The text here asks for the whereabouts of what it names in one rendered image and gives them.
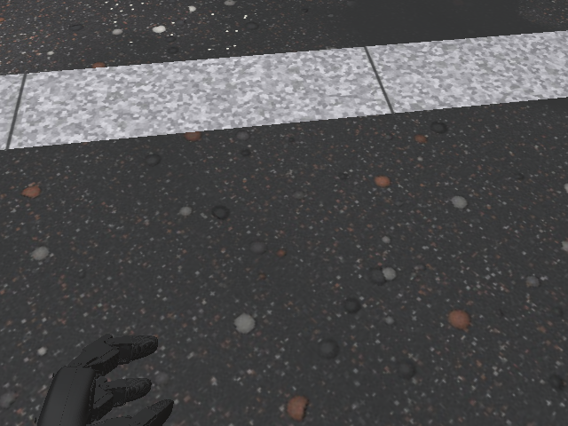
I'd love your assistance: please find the robot left hand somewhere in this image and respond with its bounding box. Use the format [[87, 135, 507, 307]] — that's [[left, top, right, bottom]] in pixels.
[[35, 334, 174, 426]]

